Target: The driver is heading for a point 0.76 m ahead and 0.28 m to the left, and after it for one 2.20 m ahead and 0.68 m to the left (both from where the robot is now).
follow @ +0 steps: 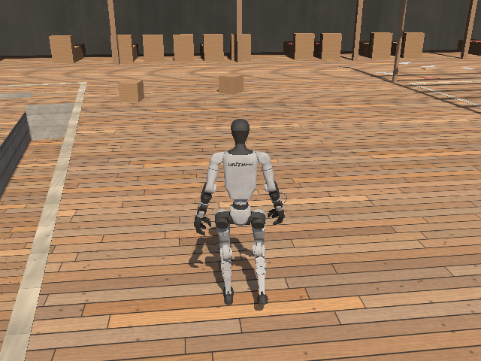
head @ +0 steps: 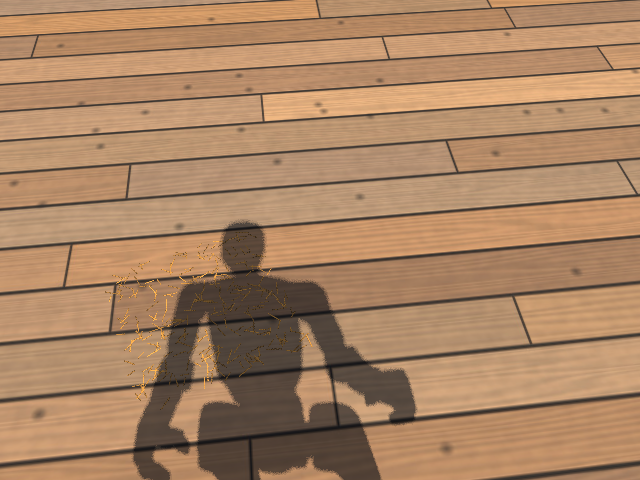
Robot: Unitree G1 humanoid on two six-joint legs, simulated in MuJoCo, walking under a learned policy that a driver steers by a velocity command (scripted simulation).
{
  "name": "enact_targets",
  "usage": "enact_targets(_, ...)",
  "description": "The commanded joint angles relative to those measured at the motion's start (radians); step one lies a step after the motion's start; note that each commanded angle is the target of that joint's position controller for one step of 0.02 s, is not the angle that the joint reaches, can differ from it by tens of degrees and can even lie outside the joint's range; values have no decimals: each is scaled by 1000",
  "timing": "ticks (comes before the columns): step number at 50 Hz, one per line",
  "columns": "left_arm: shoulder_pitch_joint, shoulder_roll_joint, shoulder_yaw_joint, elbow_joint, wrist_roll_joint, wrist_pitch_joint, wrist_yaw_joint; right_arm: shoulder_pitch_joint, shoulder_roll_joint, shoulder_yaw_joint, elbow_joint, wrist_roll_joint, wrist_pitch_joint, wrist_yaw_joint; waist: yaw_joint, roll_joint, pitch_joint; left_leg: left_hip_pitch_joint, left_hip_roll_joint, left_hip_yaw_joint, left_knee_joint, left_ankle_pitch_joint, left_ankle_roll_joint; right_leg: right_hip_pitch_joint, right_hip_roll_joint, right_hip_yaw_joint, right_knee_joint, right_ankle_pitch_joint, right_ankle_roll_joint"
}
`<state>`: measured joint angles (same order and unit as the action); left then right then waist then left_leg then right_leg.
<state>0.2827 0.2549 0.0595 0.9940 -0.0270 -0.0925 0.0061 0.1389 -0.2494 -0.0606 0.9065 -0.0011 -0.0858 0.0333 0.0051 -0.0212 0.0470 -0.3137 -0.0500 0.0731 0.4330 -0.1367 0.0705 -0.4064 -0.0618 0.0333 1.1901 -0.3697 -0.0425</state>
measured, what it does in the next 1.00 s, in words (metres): walks ahead, turning left: right foot, then left foot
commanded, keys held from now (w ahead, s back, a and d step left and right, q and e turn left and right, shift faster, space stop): w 0.16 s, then w+q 0.84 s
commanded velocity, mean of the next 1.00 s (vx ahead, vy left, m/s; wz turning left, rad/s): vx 0.50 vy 0.00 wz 0.36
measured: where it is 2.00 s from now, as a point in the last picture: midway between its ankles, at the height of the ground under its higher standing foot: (202, 277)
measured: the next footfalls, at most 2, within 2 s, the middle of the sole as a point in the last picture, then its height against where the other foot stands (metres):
right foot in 0.36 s outside the picture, level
left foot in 0.90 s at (265, 411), level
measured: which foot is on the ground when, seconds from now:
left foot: down 0.00-0.36, up 0.38-0.88, down 0.90-1.00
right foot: up 0.00-0.34, down 0.36-0.90, up 0.92-1.00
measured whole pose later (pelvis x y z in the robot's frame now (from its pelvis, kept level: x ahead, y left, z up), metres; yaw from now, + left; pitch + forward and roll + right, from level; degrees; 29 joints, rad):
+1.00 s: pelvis +0.53 +0.04 -0.01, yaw +25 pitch +1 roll -1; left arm 0.21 0.28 0.07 0.90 -0.03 -0.11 0.01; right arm 0.15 -0.28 -0.09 0.77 0.02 -0.04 0.04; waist 0.01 -0.01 0.07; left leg -0.42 -0.06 0.04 0.60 -0.20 0.10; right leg -0.30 -0.06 -0.01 1.21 -0.45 0.01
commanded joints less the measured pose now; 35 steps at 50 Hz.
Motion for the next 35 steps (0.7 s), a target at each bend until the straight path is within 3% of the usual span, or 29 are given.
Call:
enact_targets(1,42,57,22,-48,6,8,11,10,-84,-13,-31,-6,-20,2,18,91,-64,121,274,-294,-283,58,177,-145,-95,39,-49,64,7)
enact_targets(4,-57,64,24,-90,19,20,14,60,-134,-25,-7,-4,-22,-17,10,81,-17,98,271,-237,-330,97,187,-226,-111,25,-200,189,38)
enact_targets(6,-129,62,22,-113,25,15,8,91,-145,-27,3,-1,-18,-29,-8,74,-6,115,248,-189,-334,125,164,-244,-102,16,-341,323,47)
enact_targets(9,-248,45,10,-142,21,7,-4,149,-156,-29,22,10,-13,-36,-48,67,9,117,217,-135,-329,133,134,-180,-57,-22,-533,461,51)
enact_targets(12,-340,54,5,-175,13,2,-17,218,-163,-31,50,23,-2,-39,-74,69,29,191,245,-170,-287,107,133,-175,-28,-14,-632,457,56)
enact_targets(15,-340,97,13,-190,9,-13,-31,225,-181,-41,55,28,14,-48,-44,87,18,265,292,-228,-210,109,111,-124,-14,11,-702,376,37)
enact_targets(17,-214,141,35,-159,9,-22,-29,197,-183,-42,44,26,23,-50,35,102,-47,261,269,-227,-75,252,81,64,17,-17,-735,309,9)
enact_targets(18,-47,196,60,-114,18,-27,-21,196,-142,-28,33,18,24,-48,102,78,-165,181,204,-185,130,271,49,308,-15,5,-709,316,-28)
enact_targets(19,95,283,81,-94,37,-27,-13,253,-58,-4,6,4,18,-46,114,-82,-328,-114,81,-103,488,11,-12,673,-242,269,-689,264,-118)
enact_targets(20,135,289,80,-82,30,-16,-19,326,-9,12,-4,21,2,-45,90,-322,-444,-349,-2,-130,729,-470,-38,823,-379,639,-840,64,-204)
enact_targets(21,96,188,52,-90,27,-16,-18,261,-121,-18,0,45,-4,-45,104,-204,-339,-430,59,-208,840,-440,-29,734,-338,588,-882,-56,-167)
enact_targets(22,15,148,38,-106,24,-16,-15,190,-148,-27,-23,56,-4,-47,91,-148,-210,-467,102,-182,851,-347,-17,595,-315,442,-903,-28,-130)
enact_targets(23,-57,121,29,-115,31,-18,-16,160,-140,-31,-26,46,1,-52,62,-86,-146,-427,143,-172,823,-261,-16,465,-279,344,-936,46,-114)
enact_targets(25,-127,83,20,-113,44,-23,-16,176,-101,-39,-26,39,23,-50,6,-111,-80,-330,193,-180,754,-168,-18,306,-227,185,-998,159,-100)
enact_targets(27,-134,87,24,-103,42,-28,-12,166,-68,-38,-41,40,45,-46,-10,-94,-53,-324,205,-169,725,-125,-26,263,-217,89,-1039,238,-112)
enact_targets(29,-116,109,33,-92,44,-32,-2,130,-66,-41,-65,33,58,-45,-13,-59,-30,-369,208,-176,669,-54,-38,265,-220,21,-1060,308,-124)
enact_targets(35,-66,155,46,-82,38,-17,20,-39,-47,-26,-131,22,52,-11,33,-21,24,-371,186,-97,359,168,-47,318,-203,-162,-1085,387,-109)
Keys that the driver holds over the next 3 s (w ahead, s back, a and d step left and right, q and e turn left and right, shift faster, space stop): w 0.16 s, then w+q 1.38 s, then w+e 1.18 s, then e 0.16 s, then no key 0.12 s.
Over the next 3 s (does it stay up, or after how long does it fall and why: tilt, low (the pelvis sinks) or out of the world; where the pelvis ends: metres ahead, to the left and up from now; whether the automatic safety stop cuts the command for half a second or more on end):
stays up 1.44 0.59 0.00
